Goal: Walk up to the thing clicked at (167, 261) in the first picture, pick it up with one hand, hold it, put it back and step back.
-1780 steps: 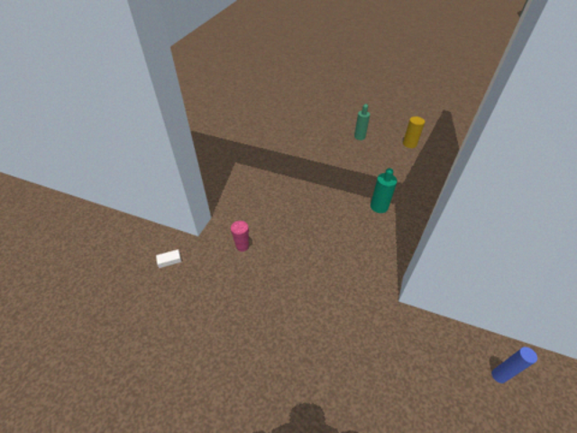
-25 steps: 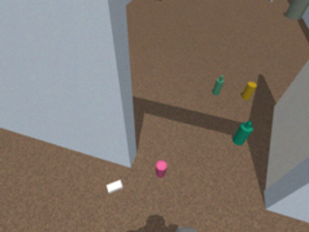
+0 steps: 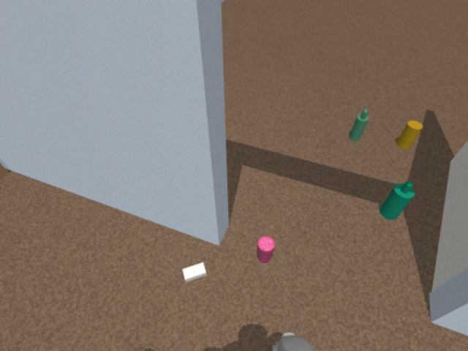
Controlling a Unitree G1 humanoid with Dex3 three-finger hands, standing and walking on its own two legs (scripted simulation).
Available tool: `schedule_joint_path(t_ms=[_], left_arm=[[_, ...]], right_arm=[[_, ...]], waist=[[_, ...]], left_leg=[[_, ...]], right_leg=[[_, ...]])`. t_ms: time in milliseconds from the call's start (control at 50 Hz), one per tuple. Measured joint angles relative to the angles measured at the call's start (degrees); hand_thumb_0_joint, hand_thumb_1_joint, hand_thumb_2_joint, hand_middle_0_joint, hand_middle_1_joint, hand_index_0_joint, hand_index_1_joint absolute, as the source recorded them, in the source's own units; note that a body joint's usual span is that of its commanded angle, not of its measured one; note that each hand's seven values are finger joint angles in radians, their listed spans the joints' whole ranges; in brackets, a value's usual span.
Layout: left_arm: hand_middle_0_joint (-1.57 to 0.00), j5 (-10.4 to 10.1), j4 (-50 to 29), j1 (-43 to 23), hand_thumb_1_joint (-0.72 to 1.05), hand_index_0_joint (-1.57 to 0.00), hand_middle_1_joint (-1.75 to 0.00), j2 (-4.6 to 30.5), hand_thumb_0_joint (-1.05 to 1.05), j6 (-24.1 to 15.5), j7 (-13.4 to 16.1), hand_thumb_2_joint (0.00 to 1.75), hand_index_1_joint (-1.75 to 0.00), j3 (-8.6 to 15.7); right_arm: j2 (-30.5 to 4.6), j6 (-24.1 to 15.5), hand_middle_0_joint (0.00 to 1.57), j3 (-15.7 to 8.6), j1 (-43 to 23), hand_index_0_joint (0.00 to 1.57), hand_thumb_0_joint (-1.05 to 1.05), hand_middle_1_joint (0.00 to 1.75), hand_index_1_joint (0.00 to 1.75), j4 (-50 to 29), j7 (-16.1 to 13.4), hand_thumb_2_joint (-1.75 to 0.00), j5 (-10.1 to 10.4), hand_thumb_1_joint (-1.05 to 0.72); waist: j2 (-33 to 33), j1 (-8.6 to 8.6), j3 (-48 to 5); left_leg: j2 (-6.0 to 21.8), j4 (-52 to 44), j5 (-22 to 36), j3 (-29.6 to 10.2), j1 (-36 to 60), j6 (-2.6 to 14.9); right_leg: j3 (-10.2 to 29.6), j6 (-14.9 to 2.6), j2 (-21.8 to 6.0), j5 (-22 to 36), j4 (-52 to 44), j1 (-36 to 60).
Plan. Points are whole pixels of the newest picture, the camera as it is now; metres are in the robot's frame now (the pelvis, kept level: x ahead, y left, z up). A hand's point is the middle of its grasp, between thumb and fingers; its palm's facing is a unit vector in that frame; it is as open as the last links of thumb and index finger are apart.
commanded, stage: walk up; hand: left
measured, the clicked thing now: (194, 272) +0.56 +0.18 -0.73
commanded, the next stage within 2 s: none
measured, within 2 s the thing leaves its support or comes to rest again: neither
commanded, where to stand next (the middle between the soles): +0.16 -0.02 m, yaw -5 degrees
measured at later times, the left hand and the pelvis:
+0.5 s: hand out of the picture +0.13 +0.24 -0.14, palm faces -0.05 -0.94 -0.34, open 7.4 cm; pelvis +0.04 -0.01 +0.01, yaw -2 degrees
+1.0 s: hand (127, 349) +0.16 +0.20 -0.11, palm faces -0.05 -0.90 -0.44, open 7.4 cm; pelvis +0.07 -0.08 +0.02, yaw -2 degrees
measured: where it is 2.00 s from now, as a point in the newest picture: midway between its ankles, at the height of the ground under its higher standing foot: outside the picture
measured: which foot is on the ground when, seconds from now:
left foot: down 0.00-0.90, up 0.92-1.00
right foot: up 0.00-0.16, down 0.18-0.74, up 0.76-0.86, down 0.88-1.00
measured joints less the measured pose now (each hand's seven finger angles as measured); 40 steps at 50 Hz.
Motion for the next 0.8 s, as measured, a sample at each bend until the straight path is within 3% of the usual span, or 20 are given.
schedule_joint_path(t_ms=[60, 160, 240, 320, 340, 380, 480, 520, 560, 580, 680, 720, 760, 800], left_arm=[[-0.21, -0.74, 2.26, 1.06, 0.91, -0.20, -0.30, 0.99, 0.01, -0.19, -0.53, 0.90, -0.30, 0.09], [-0.21, -0.33, 4.29, 2.52, 0.91, -0.20, -0.30, 0.71, 0.01, -0.50, -1.81, 0.90, -0.30, -0.21], [-0.21, 0.10, 4.54, 1.31, 0.91, -0.20, -0.30, -1.26, 0.01, -1.47, -1.99, 0.90, -0.30, -0.65], [-0.21, -0.21, 2.73, 0.83, 0.91, -0.20, -0.30, -1.91, 0.01, -2.31, -2.67, 0.90, -0.30, -1.35], [-0.21, -0.27, 2.38, 0.60, 0.91, -0.20, -0.30, -2.10, 0.01, -2.21, -2.73, 0.90, -0.30, -1.59], [-0.21, -0.48, 2.12, 0.14, 0.91, -0.20, -0.30, -2.13, 0.01, -1.59, -2.76, 0.90, -0.30, -1.95], [-0.21, -0.80, 2.72, -2.20, 0.91, -0.20, -0.30, -1.74, 0.01, -0.37, -2.29, 0.90, -0.30, -1.87], [-0.21, -1.10, 2.65, -3.22, 0.91, -0.20, -0.30, -1.32, 0.01, -0.88, -2.29, 0.90, -0.30, -1.62], [-0.21, -1.21, 2.67, -4.02, 0.91, -0.20, -0.30, -0.96, 0.01, -1.77, -2.23, 0.90, -0.30, -1.46], [-0.21, -1.13, 2.92, -4.52, 0.91, -0.20, -0.30, -1.00, 0.01, -2.21, -2.03, 0.90, -0.30, -1.36], [-0.21, -1.15, 3.91, -6.27, 0.91, -0.20, -0.30, -1.87, 0.01, -2.52, -1.83, 0.90, -0.30, -2.65], [-0.21, -0.69, 3.57, -6.12, 0.91, -0.20, -0.30, -2.03, 0.01, -2.18, -2.54, 0.90, -0.30, -2.64], [-0.21, -0.15, 3.50, -5.05, 0.91, -0.20, -0.30, -2.08, 0.01, -1.92, -3.23, 0.90, -0.30, -2.38], [-0.21, 0.11, 3.31, -4.10, 0.91, -0.20, -0.30, -1.60, 0.01, -2.10, -3.62, 0.90, -0.30, -1.97]], right_arm=[[1.73, -1.22, 0.20, 1.03, 0.06, 0.20, 0.01, 0.30, 0.30, 0.89, -0.78, -0.90, 0.17, -0.90], [2.34, -2.76, 0.20, 1.54, -0.18, 0.21, 0.01, 0.30, 0.30, 1.28, -0.89, -0.90, 0.14, -0.90], [1.30, -2.95, 0.20, 1.60, -0.98, 0.21, 0.01, 0.30, 0.30, 1.49, -1.41, -0.90, 1.31, -0.90], [1.05, -3.26, 0.20, 1.86, -2.22, 0.20, 0.01, 0.30, 0.30, 2.21, -2.08, -0.90, 1.64, -0.90], [0.88, -3.68, 0.20, 1.83, -2.53, 0.20, 0.01, 0.30, 0.30, 2.35, -2.16, -0.90, 1.66, -0.90], [1.01, -4.72, 0.20, 1.68, -3.13, 0.20, 0.01, 0.30, 0.30, 2.55, -2.32, -0.90, 1.38, -0.90], [1.84, -6.30, 0.20, 2.08, -3.38, 0.20, 0.01, 0.30, 0.30, 2.05, -2.33, -0.90, 1.08, -0.90], [2.00, -6.26, 0.20, 2.43, -3.66, 0.21, 0.01, 0.30, 0.30, 2.14, -2.50, -0.90, 1.23, -0.90], [1.79, -5.44, 0.20, 2.74, -4.22, 0.21, 0.01, 0.30, 0.30, 2.26, -2.53, -0.90, 1.66, -0.90], [1.58, -4.83, 0.20, 2.78, -4.82, 0.21, 0.01, 0.30, 0.30, 2.48, -2.60, -0.90, 2.07, -0.90], [1.07, -2.38, 0.20, 2.45, -7.29, 0.20, 0.01, 0.30, 0.30, 4.07, -2.73, -0.90, 2.69, -0.90], [1.10, -2.94, 0.20, 2.07, -6.64, 0.20, 0.01, 0.30, 0.30, 4.29, -1.74, -0.90, 1.94, -0.90], [1.10, -3.69, 0.20, 1.69, -4.47, 0.20, 0.01, 0.30, 0.30, 4.04, -0.61, -0.90, 1.44, -0.90], [1.02, -4.32, 0.20, 1.37, -2.36, 0.20, 0.01, 0.30, 0.30, 3.55, -0.12, -0.90, 1.10, -0.90]], waist=[[-1.46, -0.77, 0.02], [-1.90, -0.46, -0.07], [0.66, -0.24, 1.20], [-0.69, 0.21, 0.85], [-0.91, 0.30, 0.77], [-2.13, 0.65, 0.40], [-2.47, 0.24, 0.11], [-2.43, 0.24, 0.68], [-2.20, 0.29, 1.23], [-1.58, 0.22, 1.64], [0.01, -0.89, 1.59], [-0.62, -0.91, 0.78], [-0.65, -0.87, -0.95], [-0.05, -1.35, -1.42]], left_leg=[[0.18, -2.86, 1.21, 0.21, 1.45, 0.03], [1.51, -4.52, 1.13, 1.20, 2.74, -0.66], [3.74, -2.87, -0.18, 0.07, 2.92, -1.28], [1.27, -1.27, -5.02, 0.04, 2.24, 0.73], [0.85, -2.74, -3.75, 0.35, 2.54, 1.08], [-0.05, -5.27, 1.91, 1.33, 3.58, 0.29], [1.15, -7.05, 1.33, 1.12, 5.37, -0.58], [1.94, -7.66, 1.47, 0.99, 6.13, -1.27], [2.64, -6.52, 0.69, 0.97, 6.15, -2.07], [3.32, -5.27, 0.06, 0.73, 5.84, -2.44], [2.73, -6.07, 0.90, -0.83, 5.10, -1.36], [1.60, -6.96, 0.12, -0.31, 5.45, -0.91], [1.35, -7.89, -1.92, -0.01, 6.07, -0.14], [2.19, -9.96, 1.79, -0.17, 7.11, 0.84]], right_leg=[[1.14, -0.31, 2.32, 1.65, 3.03, 0.39], [-2.59, -0.15, 2.46, 0.88, -7.28, 7.17], [-4.78, 0.57, 4.26, 9.10, -14.39, 11.38], [-4.45, 0.43, 2.82, 6.97, -12.16, 10.83], [-4.37, 0.57, 2.44, 6.59, -11.71, 10.79], [-3.29, 0.77, 1.57, 5.85, -9.93, 10.09], [-2.68, -0.76, 2.89, -1.76, -3.10, 7.32], [-3.73, -1.10, 2.12, 0.62, -6.65, 7.84], [-4.31, -1.13, 1.48, 10.26, -14.18, 9.92], [-4.62, 0.10, 1.89, 12.30, -15.02, 10.33], [-5.25, 1.25, 1.76, 10.76, -14.07, 9.56], [-4.54, 0.56, 0.83, 8.34, -12.53, 8.78], [-3.83, -0.39, 1.24, 1.79, -9.42, 7.72], [-4.89, -0.61, 1.97, 0.32, -6.47, 6.58]])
